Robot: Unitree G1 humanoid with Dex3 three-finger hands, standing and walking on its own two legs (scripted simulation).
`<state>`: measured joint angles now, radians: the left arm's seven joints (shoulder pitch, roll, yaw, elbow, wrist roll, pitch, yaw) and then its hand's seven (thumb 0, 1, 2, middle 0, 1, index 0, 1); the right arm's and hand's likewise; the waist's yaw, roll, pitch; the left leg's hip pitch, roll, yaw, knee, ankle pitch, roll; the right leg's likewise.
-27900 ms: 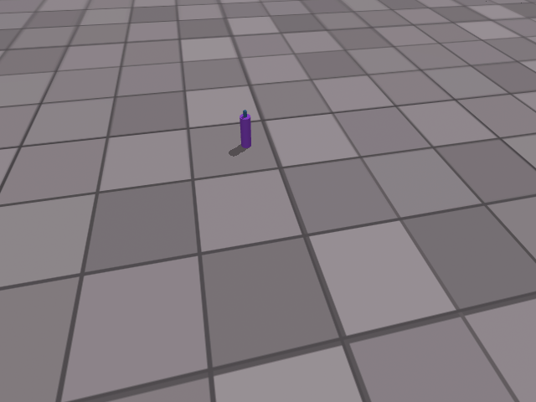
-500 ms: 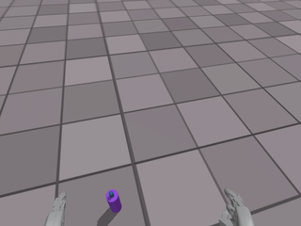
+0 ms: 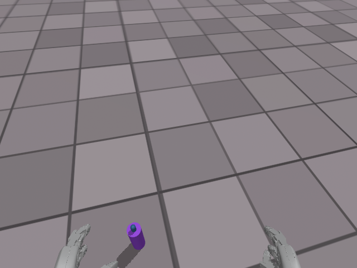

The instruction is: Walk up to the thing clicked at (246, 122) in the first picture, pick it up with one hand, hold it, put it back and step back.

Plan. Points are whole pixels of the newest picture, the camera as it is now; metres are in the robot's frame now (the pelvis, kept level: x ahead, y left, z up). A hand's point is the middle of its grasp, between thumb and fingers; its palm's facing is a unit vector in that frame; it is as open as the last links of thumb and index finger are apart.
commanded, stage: stand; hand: left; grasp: from the side
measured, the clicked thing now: (136, 235) +0.39 +0.18 -0.60
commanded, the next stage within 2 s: none
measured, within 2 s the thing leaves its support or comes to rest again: neither
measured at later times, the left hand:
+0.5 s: hand out of the picture +0.06 +0.26 -0.12, palm faces +0.00 -0.94 -0.34, open 7.4 cm
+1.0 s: hand out of the picture +0.04 +0.26 -0.11, palm faces -0.01 -0.94 -0.35, open 7.4 cm
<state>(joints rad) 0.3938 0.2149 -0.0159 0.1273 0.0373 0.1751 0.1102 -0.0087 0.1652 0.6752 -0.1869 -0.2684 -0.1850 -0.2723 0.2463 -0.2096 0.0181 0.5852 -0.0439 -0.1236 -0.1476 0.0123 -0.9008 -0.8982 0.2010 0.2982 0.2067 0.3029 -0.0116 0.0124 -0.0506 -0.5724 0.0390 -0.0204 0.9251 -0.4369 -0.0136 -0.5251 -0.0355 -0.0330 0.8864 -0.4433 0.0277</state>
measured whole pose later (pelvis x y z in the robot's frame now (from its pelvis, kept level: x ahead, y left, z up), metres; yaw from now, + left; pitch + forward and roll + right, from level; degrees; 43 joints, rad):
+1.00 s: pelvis -0.01 +0.01 +0.05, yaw +1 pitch -4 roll +0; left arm 0.16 0.33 0.00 1.14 0.03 -0.01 0.02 0.00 0.91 0.90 -0.20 -0.30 -0.20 -0.30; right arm 0.14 -0.33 -0.03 1.14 -0.02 0.01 0.00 0.01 -0.90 -0.90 0.20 0.30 0.21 0.30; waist 0.00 0.01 0.06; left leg -0.15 0.00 -0.01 0.38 -0.16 0.00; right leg -0.11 -0.07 -0.04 0.37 -0.18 0.05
